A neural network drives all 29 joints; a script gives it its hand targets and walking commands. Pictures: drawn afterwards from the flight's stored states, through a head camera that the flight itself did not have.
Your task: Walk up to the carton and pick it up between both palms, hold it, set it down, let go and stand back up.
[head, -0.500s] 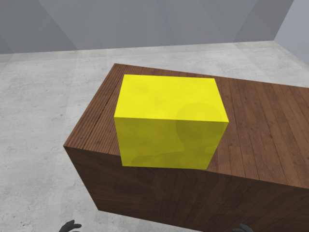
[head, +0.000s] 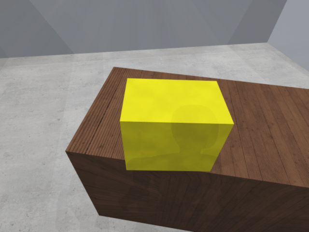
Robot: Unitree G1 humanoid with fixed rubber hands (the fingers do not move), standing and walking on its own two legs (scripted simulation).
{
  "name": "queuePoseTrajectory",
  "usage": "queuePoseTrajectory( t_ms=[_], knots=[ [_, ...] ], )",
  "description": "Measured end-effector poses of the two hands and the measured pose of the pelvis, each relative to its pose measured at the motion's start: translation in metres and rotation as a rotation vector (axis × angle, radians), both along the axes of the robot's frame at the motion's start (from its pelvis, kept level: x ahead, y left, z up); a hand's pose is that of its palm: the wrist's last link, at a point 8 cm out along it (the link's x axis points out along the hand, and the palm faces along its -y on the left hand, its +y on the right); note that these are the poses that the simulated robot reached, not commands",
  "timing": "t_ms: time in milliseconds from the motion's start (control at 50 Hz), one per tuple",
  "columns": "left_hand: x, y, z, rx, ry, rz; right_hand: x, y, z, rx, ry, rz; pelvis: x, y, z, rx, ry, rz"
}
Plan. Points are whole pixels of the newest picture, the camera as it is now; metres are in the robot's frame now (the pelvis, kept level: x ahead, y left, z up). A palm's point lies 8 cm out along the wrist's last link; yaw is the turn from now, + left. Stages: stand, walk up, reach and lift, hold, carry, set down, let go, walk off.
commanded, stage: stand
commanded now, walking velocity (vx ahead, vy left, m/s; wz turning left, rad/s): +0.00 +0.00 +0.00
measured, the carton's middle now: (170, 126) +0.43 -0.05 +0.03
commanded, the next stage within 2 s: none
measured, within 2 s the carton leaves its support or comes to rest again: neither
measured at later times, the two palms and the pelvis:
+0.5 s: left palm out of the picture -0.03 +0.23 -0.15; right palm out of the picture -0.03 -0.21 -0.14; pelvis +0.00 +0.02 +0.00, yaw +0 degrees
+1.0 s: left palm out of the picture -0.03 +0.22 -0.16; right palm out of the picture -0.05 -0.19 -0.14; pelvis +0.00 +0.02 +0.00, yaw +0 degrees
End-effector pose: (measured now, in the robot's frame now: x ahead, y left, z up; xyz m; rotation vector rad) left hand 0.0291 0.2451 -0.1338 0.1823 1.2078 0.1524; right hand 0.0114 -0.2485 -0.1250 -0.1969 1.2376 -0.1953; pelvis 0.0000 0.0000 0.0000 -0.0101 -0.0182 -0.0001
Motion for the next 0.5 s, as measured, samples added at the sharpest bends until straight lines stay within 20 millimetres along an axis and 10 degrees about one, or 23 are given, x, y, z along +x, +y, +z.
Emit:
queuePoseTrajectory(
  t_ms=[500],
  knots=[
    [-0.059,-0.012,-0.017,-0.051,0.233,0.05,-0.043,0.04,-0.015,0.051,0.152,-0.034,-0.003,0.015,-0.001,0.005,-0.024,-0.001]
  ],
)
